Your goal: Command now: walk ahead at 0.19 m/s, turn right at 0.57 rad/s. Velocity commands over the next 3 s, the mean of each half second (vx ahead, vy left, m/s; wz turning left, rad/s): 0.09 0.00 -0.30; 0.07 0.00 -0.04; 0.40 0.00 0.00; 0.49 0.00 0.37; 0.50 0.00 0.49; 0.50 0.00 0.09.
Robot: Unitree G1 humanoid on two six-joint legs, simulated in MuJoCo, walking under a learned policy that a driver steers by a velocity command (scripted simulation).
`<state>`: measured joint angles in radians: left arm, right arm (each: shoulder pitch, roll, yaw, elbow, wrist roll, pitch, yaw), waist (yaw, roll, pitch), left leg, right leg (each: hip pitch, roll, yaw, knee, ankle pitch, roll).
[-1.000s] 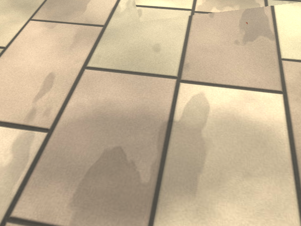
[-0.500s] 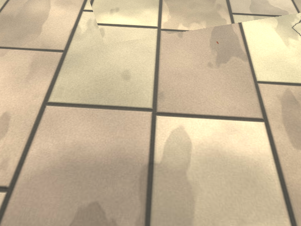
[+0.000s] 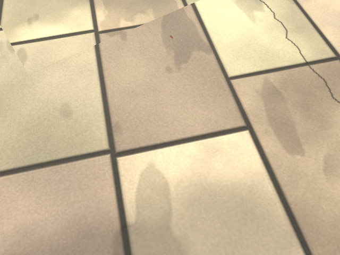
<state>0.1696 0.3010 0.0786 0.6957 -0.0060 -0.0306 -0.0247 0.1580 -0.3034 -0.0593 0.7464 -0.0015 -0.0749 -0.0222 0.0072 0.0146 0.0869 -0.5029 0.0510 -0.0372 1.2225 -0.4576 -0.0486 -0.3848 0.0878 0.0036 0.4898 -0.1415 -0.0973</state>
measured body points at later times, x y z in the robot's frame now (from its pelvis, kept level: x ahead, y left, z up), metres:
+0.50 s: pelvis +0.12 +0.04 +0.00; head +0.14 +0.05 +0.45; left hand +0.29 +0.28 -0.12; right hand +0.24 -0.22 -0.10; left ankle +0.17 +0.16 -0.73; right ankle +0.08 -0.08 -0.73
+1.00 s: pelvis +0.15 +0.04 -0.01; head +0.15 +0.05 +0.44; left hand +0.25 +0.29 -0.14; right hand +0.23 -0.23 -0.12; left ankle +0.17 +0.15 -0.73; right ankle +0.08 -0.08 -0.73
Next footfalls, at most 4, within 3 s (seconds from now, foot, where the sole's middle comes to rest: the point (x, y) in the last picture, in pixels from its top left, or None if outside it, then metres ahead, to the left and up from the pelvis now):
0.30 left None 0.21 0.15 -0.77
1.50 right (221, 227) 0.51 -0.14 -0.77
2.08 left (160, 158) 0.81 0.10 -0.77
2.56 right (183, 98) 1.15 -0.01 -0.77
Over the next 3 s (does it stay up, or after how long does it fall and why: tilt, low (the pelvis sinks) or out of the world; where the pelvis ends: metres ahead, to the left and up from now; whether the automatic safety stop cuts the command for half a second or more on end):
stays up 1.18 0.11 0.01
